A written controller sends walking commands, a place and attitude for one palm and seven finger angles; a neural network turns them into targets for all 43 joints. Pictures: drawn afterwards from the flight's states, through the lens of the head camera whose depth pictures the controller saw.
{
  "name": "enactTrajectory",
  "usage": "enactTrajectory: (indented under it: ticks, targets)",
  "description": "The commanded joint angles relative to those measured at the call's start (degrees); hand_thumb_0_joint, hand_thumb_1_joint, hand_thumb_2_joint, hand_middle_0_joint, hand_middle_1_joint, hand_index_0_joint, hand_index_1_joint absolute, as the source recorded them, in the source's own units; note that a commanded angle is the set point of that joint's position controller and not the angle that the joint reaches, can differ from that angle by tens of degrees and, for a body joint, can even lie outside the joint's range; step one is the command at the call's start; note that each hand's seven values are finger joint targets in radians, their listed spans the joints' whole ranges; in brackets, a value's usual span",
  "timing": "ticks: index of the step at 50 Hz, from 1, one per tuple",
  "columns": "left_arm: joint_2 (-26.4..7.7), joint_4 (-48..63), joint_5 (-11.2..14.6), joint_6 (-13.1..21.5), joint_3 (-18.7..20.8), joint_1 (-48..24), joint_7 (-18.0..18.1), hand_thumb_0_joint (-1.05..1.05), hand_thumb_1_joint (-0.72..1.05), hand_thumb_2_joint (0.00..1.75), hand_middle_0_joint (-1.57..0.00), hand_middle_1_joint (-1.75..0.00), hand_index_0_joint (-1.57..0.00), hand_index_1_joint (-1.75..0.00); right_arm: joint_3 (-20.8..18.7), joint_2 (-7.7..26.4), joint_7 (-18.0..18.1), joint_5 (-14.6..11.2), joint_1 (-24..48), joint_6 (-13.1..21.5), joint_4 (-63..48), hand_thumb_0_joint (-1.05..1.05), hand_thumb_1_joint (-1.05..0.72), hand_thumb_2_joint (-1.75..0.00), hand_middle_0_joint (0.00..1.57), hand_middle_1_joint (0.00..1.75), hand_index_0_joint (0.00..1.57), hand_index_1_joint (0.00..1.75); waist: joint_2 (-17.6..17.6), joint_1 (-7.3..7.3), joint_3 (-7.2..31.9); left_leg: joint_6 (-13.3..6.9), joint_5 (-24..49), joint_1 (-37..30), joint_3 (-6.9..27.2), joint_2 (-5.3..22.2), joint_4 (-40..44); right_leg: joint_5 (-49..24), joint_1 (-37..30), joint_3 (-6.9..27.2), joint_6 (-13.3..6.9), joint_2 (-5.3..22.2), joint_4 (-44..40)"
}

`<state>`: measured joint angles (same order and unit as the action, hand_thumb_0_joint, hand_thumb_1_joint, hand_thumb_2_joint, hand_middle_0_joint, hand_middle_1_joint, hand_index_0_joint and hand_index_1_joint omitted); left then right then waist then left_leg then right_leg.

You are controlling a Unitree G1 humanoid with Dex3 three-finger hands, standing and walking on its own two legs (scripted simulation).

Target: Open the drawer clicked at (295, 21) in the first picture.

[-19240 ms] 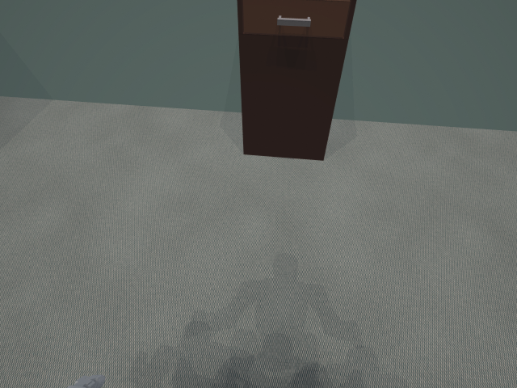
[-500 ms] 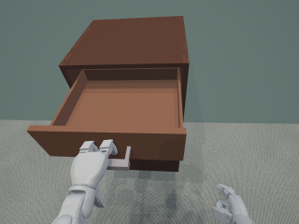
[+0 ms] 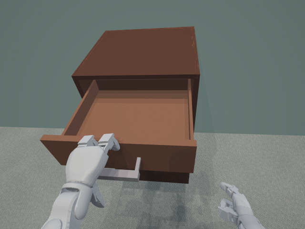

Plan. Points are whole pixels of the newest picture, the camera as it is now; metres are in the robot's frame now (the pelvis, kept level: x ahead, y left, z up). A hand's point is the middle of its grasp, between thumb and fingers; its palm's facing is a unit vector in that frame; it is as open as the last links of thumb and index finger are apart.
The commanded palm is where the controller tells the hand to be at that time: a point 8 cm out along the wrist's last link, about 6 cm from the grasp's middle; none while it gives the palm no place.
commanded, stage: lift the hand off the handle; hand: left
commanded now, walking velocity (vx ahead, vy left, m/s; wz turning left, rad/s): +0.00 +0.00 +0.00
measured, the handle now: (116, 167) +0.27 +0.16 +0.02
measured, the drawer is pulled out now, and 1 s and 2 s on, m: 0.29 0.29 0.29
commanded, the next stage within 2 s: draw the hand back to the body in 0.60 s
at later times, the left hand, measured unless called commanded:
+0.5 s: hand (90, 148) +0.24 +0.18 +0.15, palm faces +0.17 -0.18 -0.97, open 13.8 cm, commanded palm +0.20 +0.17 +0.21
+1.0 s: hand (80, 151) +0.23 +0.20 +0.15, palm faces +0.13 -0.15 -0.98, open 13.8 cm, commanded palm +0.18 +0.19 +0.21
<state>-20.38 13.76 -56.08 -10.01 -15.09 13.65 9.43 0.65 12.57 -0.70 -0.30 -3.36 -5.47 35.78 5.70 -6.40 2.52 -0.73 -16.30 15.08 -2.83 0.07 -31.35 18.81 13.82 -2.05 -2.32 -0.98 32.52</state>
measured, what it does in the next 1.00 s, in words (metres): stands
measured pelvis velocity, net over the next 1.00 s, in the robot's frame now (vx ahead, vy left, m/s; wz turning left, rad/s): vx -0.01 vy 0.00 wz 0.00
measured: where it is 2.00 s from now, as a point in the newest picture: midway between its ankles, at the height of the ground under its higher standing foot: outside the picture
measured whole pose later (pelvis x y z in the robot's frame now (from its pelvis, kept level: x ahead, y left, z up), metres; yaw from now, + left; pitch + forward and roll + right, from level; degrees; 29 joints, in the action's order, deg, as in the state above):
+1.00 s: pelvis -0.01 +0.00 +0.01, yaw +0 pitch -3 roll +0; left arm -26.7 24.3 -49.1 -13.8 -7.0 9.6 -1.9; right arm 2.6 14.6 -2.7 -2.1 -1.9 -8.2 35.4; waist 7.6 -6.1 0.3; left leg -0.5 -13.0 10.0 -2.5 0.2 -26.1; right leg 15.5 8.6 -2.3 -2.4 -1.3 27.0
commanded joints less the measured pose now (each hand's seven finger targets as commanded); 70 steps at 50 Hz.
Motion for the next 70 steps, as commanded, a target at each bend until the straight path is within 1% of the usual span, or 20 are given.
enactTrajectory:
  ticks: [1, 3, 11, 13, 15, 18, 20, 23, 29, 36, 38, 40, 43, 49, 50, 53, 65, 66, 68, 70]
  targets:
    - [-5.88, 17.72, -0.80, 0.50, 6.58, -14.21, 2.10, 0.00, -0.50, 0.30, -0.30, -1.20, -0.30, -1.20, -1.04, 3.93, -0.04, -0.01, 11.12, 2.66, -9.66, 0.00, -0.90, -0.90, 0.20, 0.30, 0.20, 0.30, -4.34, 0.27, 10.73, -1.41, 16.64, -8.48, 1.54, -1.34, 3.29, -16.24, -1.55, 2.65, 0.47, -0.06, -6.50]
    - [-9.55, 19.53, 0.36, 0.41, 10.33, -15.00, 1.59, 0.00, -0.50, 0.30, -0.30, -1.20, -0.30, -1.20, -0.76, 4.15, 0.04, -0.43, 12.42, 2.53, -9.87, 0.00, -0.90, -0.90, 0.20, 0.30, 0.20, 0.30, -4.72, 0.25, 10.83, -1.21, 16.78, -8.58, 1.88, -1.08, 3.61, -17.58, -3.16, 3.14, 0.37, -0.18, -6.87]
    - [-7.51, 16.74, 0.84, -3.39, 7.24, -14.31, -2.55, 0.00, -0.50, 0.30, -0.30, -1.20, -0.30, -1.20, -0.06, 4.21, -0.85, -0.87, 13.17, 1.03, -9.16, 0.00, -0.90, -0.90, 0.20, 0.30, 0.20, 0.30, -5.56, 0.14, 8.03, -1.08, 17.36, -8.25, 1.55, -0.95, 6.19, -16.85, -4.61, 2.43, 0.88, 0.12, -8.54]
    - [-11.47, 19.20, 2.27, -4.37, 11.46, -14.09, -3.98, 0.00, -0.50, 0.30, -0.30, -1.20, -0.30, -1.20, 0.14, 4.80, -1.10, -1.53, 15.00, 0.44, -10.07, 0.00, -0.90, -0.90, 0.20, 0.30, 0.20, 0.30, -4.95, -0.21, 9.23, -0.94, 17.89, -7.86, 1.68, -0.60, 6.57, -19.16, -7.59, 2.88, 0.73, 0.07, -7.95]
    - [-7.51, 20.26, 2.30, -4.84, 6.74, -13.34, -5.59, 0.00, -0.50, 0.30, -0.30, -1.20, -0.30, -1.20, 0.54, 4.00, -1.70, -1.40, 14.88, -0.13, -10.17, 0.00, -0.90, -0.90, 0.20, 0.30, 0.20, 0.30, -5.13, 0.24, 8.23, -0.98, 18.99, -8.22, 1.50, -0.81, 7.29, -19.08, -7.34, 2.08, 0.93, 0.30, -8.29]
    - [-13.87, 24.05, 3.76, -4.78, 13.42, -14.18, -6.59, 0.00, -0.50, 0.30, -0.30, -1.20, -0.30, -1.20, 0.54, 5.24, -1.79, -1.81, 16.02, -0.57, -11.10, 0.00, -0.90, -0.90, 0.20, 0.30, 0.20, 0.30, -3.70, -0.22, 8.99, -0.93, 18.18, -7.86, 1.56, -0.16, 7.29, -19.50, -9.06, 2.76, 0.84, 0.01, -8.14]
    - [-8.49, 23.90, 3.27, -4.67, 7.82, -13.79, -7.34, 0.00, -0.50, 0.30, -0.30, -1.20, -0.30, -1.20, 0.70, 4.11, -2.25, -1.49, 15.56, -0.67, -10.98, 0.00, -0.90, -0.90, 0.20, 0.30, 0.20, 0.30, -4.85, 0.26, 7.04, -1.01, 18.76, -8.73, 1.47, -0.38, 7.58, -17.67, -6.99, 2.20, 0.92, 0.20, -9.09]
    - [-12.55, 25.53, 4.19, -4.67, 11.67, -19.88, -7.35, 0.00, -0.50, 0.30, -0.30, -1.20, -0.30, -1.20, 0.80, 4.93, -2.29, -2.00, 16.58, -0.50, -11.24, 0.00, -0.90, -0.90, 0.20, 0.30, 0.20, 0.30, -3.49, 0.29, 7.44, -0.90, 15.98, -8.27, 1.90, 0.15, 8.20, -14.67, -7.19, 2.31, 0.76, -0.21, -9.14]
    - [-10.21, 20.12, 2.98, -6.45, 8.99, -21.81, -8.44, 0.00, -0.50, 0.30, -0.30, -1.20, -0.30, -1.20, 1.26, 4.64, -2.50, -2.05, 16.40, -0.46, -10.59, 0.00, -0.90, -0.90, 0.20, 0.30, 0.20, 0.30, -5.29, -0.41, 8.36, -0.86, 14.78, -7.79, 1.27, -0.33, 8.87, -11.61, -7.84, 2.48, 0.90, 0.15, -9.89]
    - [-10.49, 20.17, 3.10, -5.78, 9.77, -18.24, -8.57, 0.00, -0.50, 0.30, -0.30, -1.20, -0.30, -1.20, 1.06, 4.64, -2.95, -1.92, 15.92, -1.02, -10.75, 0.00, -0.90, -0.90, 0.20, 0.30, 0.20, 0.30, -5.66, -0.64, 7.68, -0.87, 15.52, -7.42, 1.04, -0.36, 8.73, -13.34, -8.60, 2.85, 0.98, 0.17, -10.07]
    - [-16.57, 21.29, 4.52, -5.41, 16.47, -18.27, -8.02, 0.00, -0.50, 0.30, -0.30, -1.20, -0.30, -1.20, 1.02, 5.39, -2.63, -2.29, 16.83, -1.16, -10.76, 0.00, -0.90, -0.90, 0.20, 0.30, 0.20, 0.30, -4.73, -0.77, 7.65, -0.93, 14.08, -6.26, 0.96, -0.14, 8.53, -13.60, -9.89, 3.76, 0.97, 0.17, -9.90]
    - [-12.30, 19.04, 4.04, -5.50, 12.69, -17.57, -8.13, 0.00, -0.50, 0.30, -0.30, -1.20, -0.30, -1.20, 1.24, 4.38, -2.61, -2.03, 16.46, -1.09, -10.41, 0.00, -0.90, -0.90, 0.20, 0.30, 0.20, 0.30, -5.96, -0.23, 5.89, -0.80, 14.38, -6.49, 0.80, -0.57, 8.27, -12.09, -7.61, 3.67, 1.12, 0.42, -10.72]
    - [-16.30, 22.38, 6.10, -4.40, 16.58, -19.02, -8.22, 0.00, -0.50, 0.30, -0.30, -1.20, -0.30, -1.20, 0.91, 5.40, -2.02, -2.42, 16.76, -0.22, -10.98, 0.00, -0.90, -0.90, 0.20, 0.30, 0.20, 0.30, -4.44, 0.01, 6.63, -1.06, 12.83, -7.21, 0.97, -0.57, 7.70, -11.51, -7.38, 4.27, 1.24, 0.49, -10.98]
    - [-15.05, 25.83, 5.71, -1.30, 15.12, -16.76, -8.91, 0.00, -0.50, 0.30, -0.30, -1.20, -0.30, -1.20, 0.89, 4.97, -1.75, -1.69, 15.25, 1.27, -11.99, 0.00, -0.90, -0.90, 0.20, 0.30, 0.20, 0.30, -3.41, -0.23, 9.00, -1.24, 13.96, -8.20, 1.25, -1.19, 6.98, -11.21, -6.90, 3.45, 1.25, 0.96, -10.74]
    - [-14.03, 23.95, 6.01, -0.92, 14.71, -12.71, -8.79, 0.00, -0.50, 0.30, -0.30, -1.20, -0.30, -1.20, 0.37, 5.08, -1.58, -1.67, 15.05, 1.06, -11.07, 0.00, -0.90, -0.90, 0.20, 0.30, 0.20, 0.30, -3.41, 0.37, 6.16, -1.13, 14.29, -8.45, 1.41, -1.03, 7.24, -11.51, -5.50, 3.56, 1.05, 0.80, -11.39]
    - [-19.24, 24.80, 7.58, -0.15, 21.36, -10.00, -8.00, 0.00, -0.50, 0.30, -0.30, -1.20, -0.30, -1.20, 0.38, 6.11, -1.20, -1.95, 14.86, 1.33, -11.36, 0.00, -0.90, -0.90, 0.20, 0.30, 0.20, 0.30, -4.67, -0.16, 6.48, -0.99, 13.27, -7.31, 1.45, -0.65, 6.79, -12.62, -6.39, 3.82, 1.22, 0.77, -10.87]
    - [-18.66, 26.68, 8.79, 1.88, 23.18, -0.36, -7.38, 0.00, -0.50, 0.30, -0.30, -1.20, -0.30, -1.20, 0.29, 6.27, -0.34, -1.33, 12.27, 1.98, -12.14, 0.00, -0.90, -0.90, 0.20, 0.30, 0.20, 0.30, -4.38, 0.08, 6.24, -0.94, 14.94, -7.23, 1.69, -0.93, 5.69, -15.08, -4.84, 2.42, 1.56, 1.42, -10.16]
    - [3.07, 31.39, 51.56, 9.48, 21.56, -5.08, -6.83, 0.00, -0.47, 0.32, -0.30, -1.18, -0.30, -1.18, 0.34, 1.72, 1.02, -1.74, 7.81, 6.67, -16.01, 0.00, -0.90, -0.90, 0.20, 0.30, 0.20, 0.30, -12.94, 5.52, 0.86, -2.83, 9.54, -13.14, 1.60, 0.93, 5.17, -13.77, -2.36, 0.56, 1.30, 0.20, -12.15]
    - [-8.39, 26.83, 57.16, 14.61, 32.93, 5.56, -4.41, 0.00, -0.40, 0.34, -0.29, -1.13, -0.29, -1.13, 0.50, 4.80, 3.43, -0.57, 6.55, 10.73, -12.58, 0.00, -0.90, -0.90, 0.20, 0.30, 0.20, 0.30, -14.68, 3.34, -0.55, -1.99, 6.01, -12.09, 1.98, 1.91, 6.51, -8.84, -1.92, 1.47, 1.62, 0.88, -13.83]
    - [-6.88, 32.95, 58.43, 18.23, 31.81, 1.23, -3.33, 0.00, -0.32, 0.37, -0.29, -1.09, -0.29, -1.09, 0.77, 3.86, 4.68, -0.03, 4.69, 13.05, -12.14, 0.00, -0.90, -0.90, 0.20, 0.30, 0.20, 0.30, -6.62, 3.33, 3.07, -1.59, 9.55, -13.70, 1.68, 1.37, 7.27, -11.54, -4.60, 1.05, 1.56, 2.18, -13.46]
